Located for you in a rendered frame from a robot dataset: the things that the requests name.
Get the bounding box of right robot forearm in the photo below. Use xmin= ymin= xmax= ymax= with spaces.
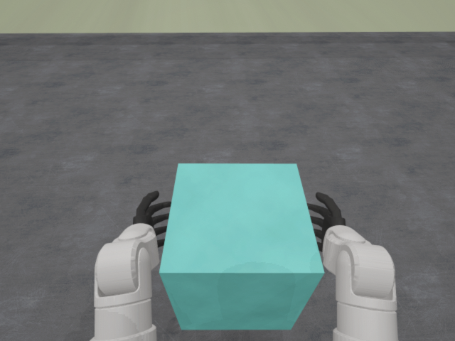
xmin=323 ymin=225 xmax=399 ymax=341

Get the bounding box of left robot forearm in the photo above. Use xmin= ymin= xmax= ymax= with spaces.
xmin=90 ymin=223 xmax=159 ymax=341

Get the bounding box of right robot hand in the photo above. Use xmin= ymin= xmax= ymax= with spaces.
xmin=307 ymin=193 xmax=346 ymax=252

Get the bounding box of carton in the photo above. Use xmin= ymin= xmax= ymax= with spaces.
xmin=159 ymin=163 xmax=324 ymax=330

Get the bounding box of left robot hand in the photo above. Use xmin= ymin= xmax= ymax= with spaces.
xmin=133 ymin=191 xmax=171 ymax=248

